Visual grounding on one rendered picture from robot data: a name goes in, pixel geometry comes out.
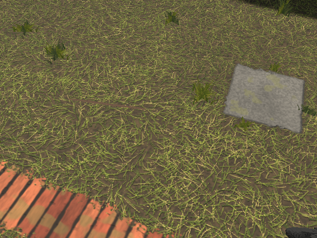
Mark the right robot hand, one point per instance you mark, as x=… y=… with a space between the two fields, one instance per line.
x=299 y=232

